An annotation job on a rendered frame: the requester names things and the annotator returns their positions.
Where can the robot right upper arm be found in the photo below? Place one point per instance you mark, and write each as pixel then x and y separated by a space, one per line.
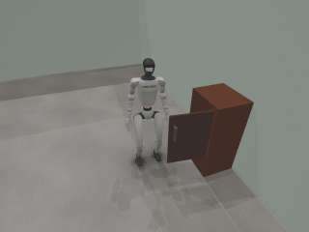
pixel 132 87

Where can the left robot thigh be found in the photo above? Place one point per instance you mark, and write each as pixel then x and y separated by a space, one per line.
pixel 158 125

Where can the cupboard door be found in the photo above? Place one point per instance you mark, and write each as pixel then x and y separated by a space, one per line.
pixel 193 135

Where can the humanoid robot torso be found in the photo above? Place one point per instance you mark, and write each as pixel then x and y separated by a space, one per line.
pixel 147 94

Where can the robot left upper arm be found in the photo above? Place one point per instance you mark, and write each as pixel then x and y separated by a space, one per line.
pixel 161 86

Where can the right robot forearm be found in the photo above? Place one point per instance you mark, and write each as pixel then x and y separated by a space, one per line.
pixel 129 107

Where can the handle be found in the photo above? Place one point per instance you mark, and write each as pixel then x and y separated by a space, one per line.
pixel 175 134

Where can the left robot hand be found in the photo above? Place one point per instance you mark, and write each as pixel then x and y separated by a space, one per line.
pixel 166 118

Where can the left robot forearm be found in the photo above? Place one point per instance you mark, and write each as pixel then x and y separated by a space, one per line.
pixel 165 106

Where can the right robot hand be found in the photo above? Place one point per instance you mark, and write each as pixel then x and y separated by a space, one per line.
pixel 127 122

